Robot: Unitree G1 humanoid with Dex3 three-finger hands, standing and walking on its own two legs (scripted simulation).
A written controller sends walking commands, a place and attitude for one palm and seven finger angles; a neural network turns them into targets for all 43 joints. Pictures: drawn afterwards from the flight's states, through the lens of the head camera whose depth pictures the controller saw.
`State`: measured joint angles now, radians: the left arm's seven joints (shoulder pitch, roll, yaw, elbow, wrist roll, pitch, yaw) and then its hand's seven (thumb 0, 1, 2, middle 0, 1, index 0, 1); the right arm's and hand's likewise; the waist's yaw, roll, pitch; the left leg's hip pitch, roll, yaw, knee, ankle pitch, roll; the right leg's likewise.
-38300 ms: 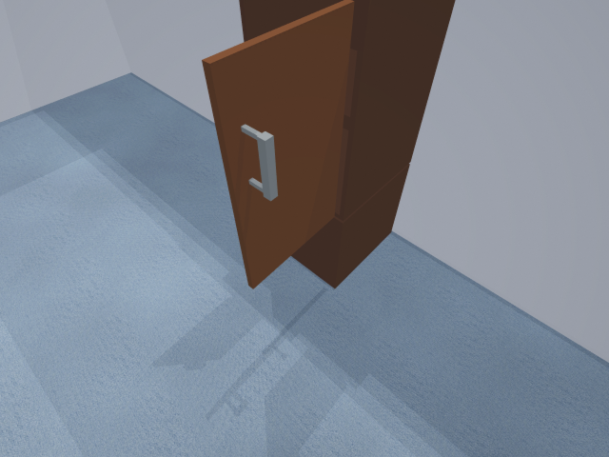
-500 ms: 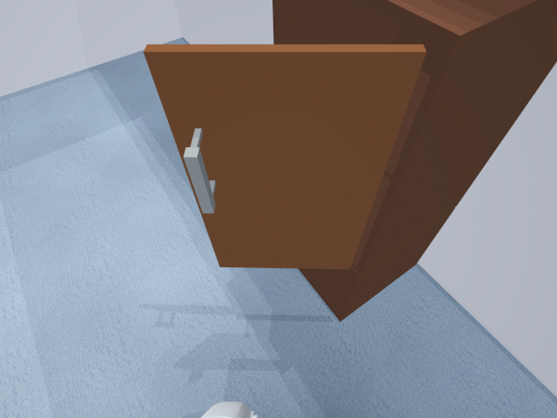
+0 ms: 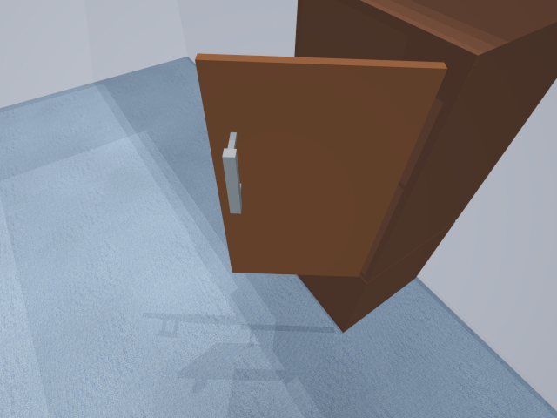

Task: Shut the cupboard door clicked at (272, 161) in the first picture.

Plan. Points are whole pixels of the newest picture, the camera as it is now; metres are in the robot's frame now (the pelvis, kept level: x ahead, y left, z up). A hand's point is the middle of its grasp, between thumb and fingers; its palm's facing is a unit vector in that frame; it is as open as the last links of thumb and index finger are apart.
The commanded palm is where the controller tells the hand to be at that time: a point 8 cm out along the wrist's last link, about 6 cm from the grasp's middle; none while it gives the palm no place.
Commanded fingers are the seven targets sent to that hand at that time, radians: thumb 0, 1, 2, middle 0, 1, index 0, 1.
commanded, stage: come to a stop and stand still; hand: left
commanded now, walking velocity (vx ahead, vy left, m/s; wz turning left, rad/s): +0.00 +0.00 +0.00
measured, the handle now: (234, 174) +0.48 +0.12 +0.06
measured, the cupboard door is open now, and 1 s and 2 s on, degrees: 54 54 54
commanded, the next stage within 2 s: look again from close up in 0.36 s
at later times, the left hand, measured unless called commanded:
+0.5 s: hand out of the picture -0.03 +0.14 -0.18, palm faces +0.00 -0.99 -0.14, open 7.4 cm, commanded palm none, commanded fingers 0.00 0.90 0.90 -0.20 -0.30 -0.20 -0.30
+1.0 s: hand out of the picture +0.01 +0.19 -0.18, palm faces +0.00 -0.98 -0.22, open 7.4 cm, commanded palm none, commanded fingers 0.00 0.90 0.90 -0.20 -0.30 -0.20 -0.30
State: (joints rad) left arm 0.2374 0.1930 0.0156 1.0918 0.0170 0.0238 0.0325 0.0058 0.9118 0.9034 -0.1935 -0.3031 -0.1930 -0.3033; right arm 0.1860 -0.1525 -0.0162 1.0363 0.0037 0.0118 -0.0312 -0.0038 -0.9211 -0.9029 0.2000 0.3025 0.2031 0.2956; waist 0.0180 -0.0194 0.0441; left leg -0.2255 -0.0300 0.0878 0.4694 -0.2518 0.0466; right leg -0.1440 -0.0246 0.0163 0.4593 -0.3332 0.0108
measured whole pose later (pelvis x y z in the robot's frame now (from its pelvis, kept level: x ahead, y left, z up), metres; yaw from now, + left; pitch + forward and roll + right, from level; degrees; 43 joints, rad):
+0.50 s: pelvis -0.01 -0.01 +0.01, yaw +0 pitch -1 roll -1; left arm 0.29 0.12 -0.02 1.15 0.01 -0.02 0.05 0.01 0.92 0.90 -0.20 -0.30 -0.20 -0.30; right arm 0.34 -0.13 0.01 1.15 0.00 0.00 -0.03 0.00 -0.91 -0.90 0.20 0.30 0.20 0.29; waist -0.02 -0.01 0.05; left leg -0.22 0.01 0.07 0.43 -0.21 0.02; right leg -0.12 0.02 0.00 0.39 -0.26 -0.01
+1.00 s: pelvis +0.00 +0.01 +0.00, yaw +0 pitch -1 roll +0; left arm 0.28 0.19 -0.02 1.07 0.02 -0.02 0.04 0.01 0.91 0.90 -0.20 -0.30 -0.19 -0.30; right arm 0.22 -0.19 0.01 1.07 -0.01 -0.02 -0.02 0.00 -0.91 -0.90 0.20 0.30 0.20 0.29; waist 0.00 -0.01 0.02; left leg -0.22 -0.02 0.09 0.49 -0.26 0.05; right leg -0.14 -0.02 0.02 0.49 -0.33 0.02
